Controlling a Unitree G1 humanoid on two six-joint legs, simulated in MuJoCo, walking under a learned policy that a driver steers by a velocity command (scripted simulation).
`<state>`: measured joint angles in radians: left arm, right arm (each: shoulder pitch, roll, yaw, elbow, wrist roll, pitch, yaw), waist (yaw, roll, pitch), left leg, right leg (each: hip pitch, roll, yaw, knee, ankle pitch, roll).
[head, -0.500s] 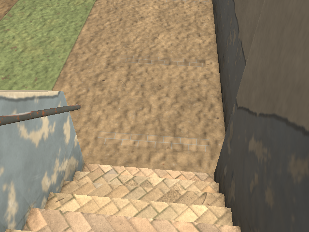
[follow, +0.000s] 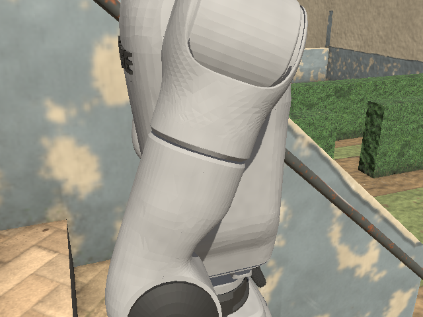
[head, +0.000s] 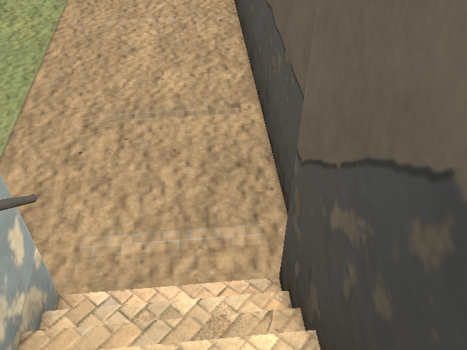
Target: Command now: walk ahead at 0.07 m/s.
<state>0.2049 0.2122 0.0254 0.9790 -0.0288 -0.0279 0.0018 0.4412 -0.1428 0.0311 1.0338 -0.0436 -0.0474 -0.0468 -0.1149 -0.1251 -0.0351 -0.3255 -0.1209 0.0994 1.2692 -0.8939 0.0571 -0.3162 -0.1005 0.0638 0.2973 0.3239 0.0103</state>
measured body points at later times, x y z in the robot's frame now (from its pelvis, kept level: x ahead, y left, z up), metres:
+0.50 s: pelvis +0.04 -0.05 -0.10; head +0.03 -0.08 +0.35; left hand -0.02 +0.18 -0.23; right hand +0.23 -0.25 -0.23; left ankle +0.05 +0.11 -0.55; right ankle +0.10 -0.11 -0.82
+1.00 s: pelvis -0.01 +0.03 +0.02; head -0.05 +0.04 +0.47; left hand +0.13 +0.31 -0.08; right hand -0.16 -0.23 -0.11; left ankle -0.10 +0.10 -0.61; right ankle +0.23 -0.15 -0.57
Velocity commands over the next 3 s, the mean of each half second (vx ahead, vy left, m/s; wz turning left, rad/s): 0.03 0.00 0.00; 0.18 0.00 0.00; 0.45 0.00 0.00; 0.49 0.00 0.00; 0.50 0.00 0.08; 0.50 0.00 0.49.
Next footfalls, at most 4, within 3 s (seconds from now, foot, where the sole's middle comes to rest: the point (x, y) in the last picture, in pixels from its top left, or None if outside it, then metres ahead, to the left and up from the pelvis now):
0.06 right None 0.14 -0.11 -0.85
0.82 left None -0.06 0.10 -0.64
1.40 right None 0.16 -0.06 -0.85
1.92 left None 0.40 0.07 -1.06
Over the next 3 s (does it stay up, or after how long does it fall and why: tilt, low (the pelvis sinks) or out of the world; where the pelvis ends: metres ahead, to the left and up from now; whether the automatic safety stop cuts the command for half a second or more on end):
stays up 0.80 -0.04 -0.74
